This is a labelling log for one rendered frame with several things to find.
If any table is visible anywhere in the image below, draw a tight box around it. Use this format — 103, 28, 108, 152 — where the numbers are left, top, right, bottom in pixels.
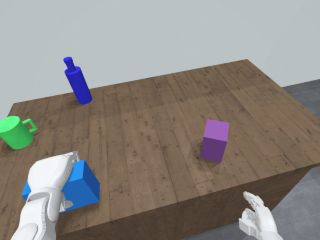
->
0, 59, 320, 240

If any robot left hand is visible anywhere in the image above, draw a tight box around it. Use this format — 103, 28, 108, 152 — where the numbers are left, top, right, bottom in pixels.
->
27, 151, 81, 212

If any sponge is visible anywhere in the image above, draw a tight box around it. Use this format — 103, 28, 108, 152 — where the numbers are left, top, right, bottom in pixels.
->
21, 160, 100, 214

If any robot right forearm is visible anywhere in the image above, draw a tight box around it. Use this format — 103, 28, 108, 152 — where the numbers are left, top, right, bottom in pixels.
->
258, 230, 283, 240

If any robot left forearm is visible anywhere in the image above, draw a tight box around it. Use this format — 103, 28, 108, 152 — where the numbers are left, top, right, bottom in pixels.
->
11, 187, 62, 240

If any robot right hand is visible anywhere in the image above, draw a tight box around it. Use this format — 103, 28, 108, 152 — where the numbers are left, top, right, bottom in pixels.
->
239, 191, 278, 239

